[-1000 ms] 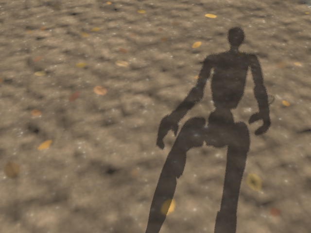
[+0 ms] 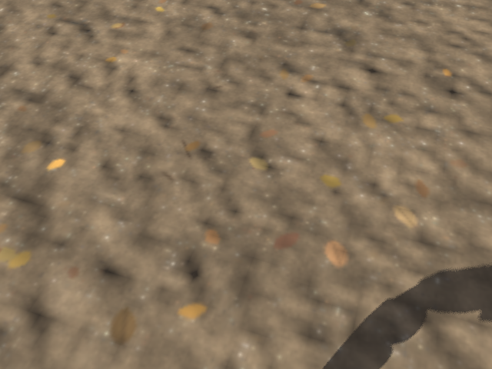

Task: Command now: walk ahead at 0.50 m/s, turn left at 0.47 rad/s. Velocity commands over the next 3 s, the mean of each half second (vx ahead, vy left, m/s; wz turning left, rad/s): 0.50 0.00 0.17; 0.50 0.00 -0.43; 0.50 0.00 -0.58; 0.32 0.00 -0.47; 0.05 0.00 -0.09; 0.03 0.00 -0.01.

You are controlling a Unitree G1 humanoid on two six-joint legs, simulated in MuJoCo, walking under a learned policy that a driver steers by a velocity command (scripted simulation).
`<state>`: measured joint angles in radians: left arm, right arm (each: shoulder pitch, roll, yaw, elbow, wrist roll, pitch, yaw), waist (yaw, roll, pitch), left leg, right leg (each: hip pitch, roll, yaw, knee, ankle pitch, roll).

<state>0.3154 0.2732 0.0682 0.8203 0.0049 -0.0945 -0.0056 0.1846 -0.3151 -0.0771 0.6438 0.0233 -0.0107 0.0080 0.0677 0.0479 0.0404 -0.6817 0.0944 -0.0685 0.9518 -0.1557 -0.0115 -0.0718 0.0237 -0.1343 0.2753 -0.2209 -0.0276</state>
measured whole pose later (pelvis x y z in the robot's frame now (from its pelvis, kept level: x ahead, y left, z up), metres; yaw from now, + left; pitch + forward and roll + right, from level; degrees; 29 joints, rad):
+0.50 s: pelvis +0.28 +0.07 +0.00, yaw +3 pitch +1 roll +1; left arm 0.16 0.31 0.05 0.82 -0.02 -0.06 -0.01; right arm 0.33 -0.26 -0.06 0.77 -0.01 -0.08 0.02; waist -0.04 -0.05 0.02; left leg -0.09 -0.07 0.05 0.25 -0.18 0.07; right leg -0.69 -0.13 0.05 0.92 -0.09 0.02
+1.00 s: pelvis +0.57 +0.01 +0.00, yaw -13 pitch +2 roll +0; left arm 0.30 0.28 0.06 0.74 -0.01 -0.05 -0.01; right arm 0.13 -0.30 -0.04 0.69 -0.02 -0.10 0.00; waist 0.04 0.02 0.04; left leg -0.63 0.09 -0.08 0.93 -0.25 -0.05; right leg -0.22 0.12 0.08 0.36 -0.17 -0.10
